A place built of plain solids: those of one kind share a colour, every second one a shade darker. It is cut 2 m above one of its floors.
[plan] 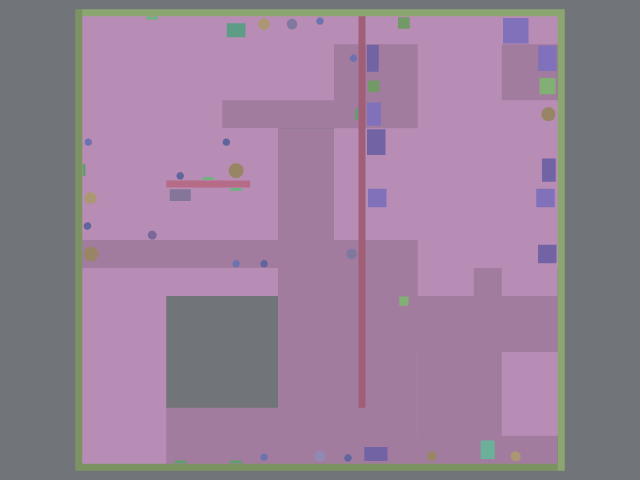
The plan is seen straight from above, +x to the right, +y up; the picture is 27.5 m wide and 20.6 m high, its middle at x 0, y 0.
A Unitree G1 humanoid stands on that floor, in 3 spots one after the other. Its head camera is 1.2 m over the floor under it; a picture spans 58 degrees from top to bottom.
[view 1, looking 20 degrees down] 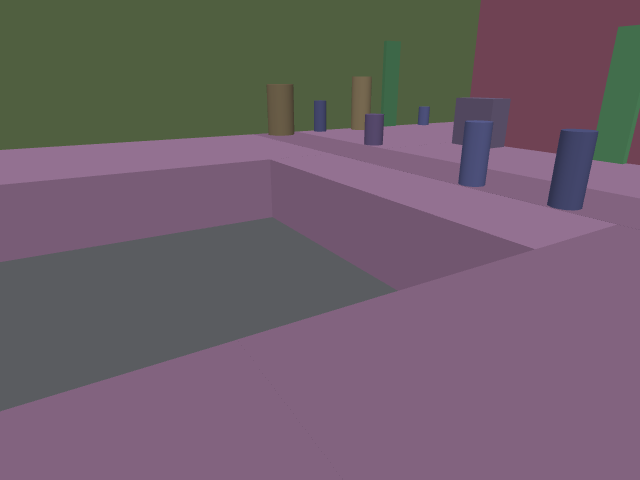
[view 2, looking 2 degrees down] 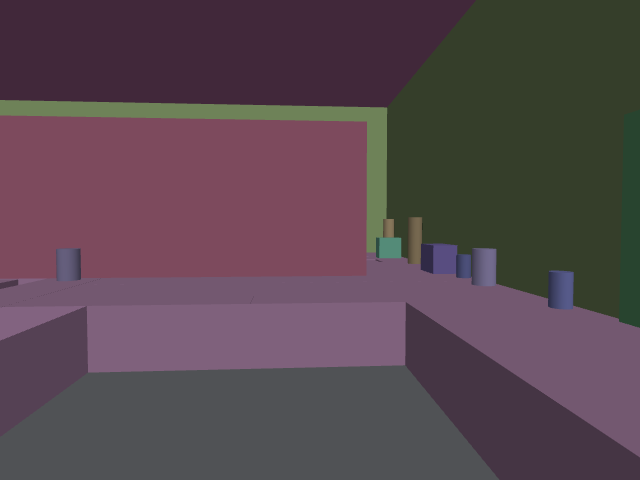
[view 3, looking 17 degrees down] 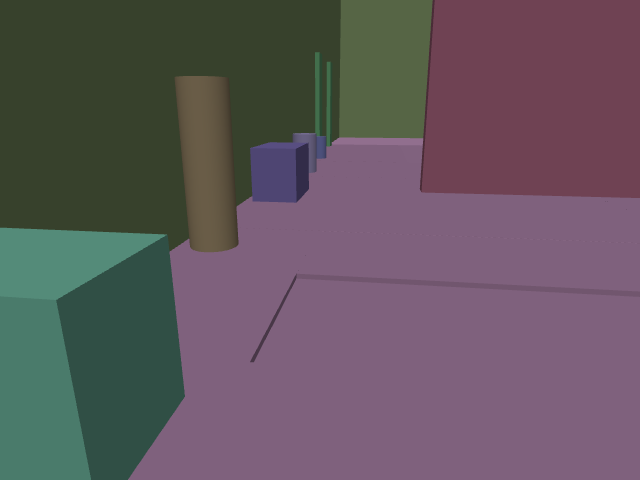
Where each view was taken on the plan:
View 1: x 0.00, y -5.40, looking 149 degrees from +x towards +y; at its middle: floor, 6.20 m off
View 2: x -8.40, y -5.40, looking -4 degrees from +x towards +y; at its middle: screen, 10.08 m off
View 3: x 8.40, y -7.80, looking -172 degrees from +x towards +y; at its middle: floor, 4.11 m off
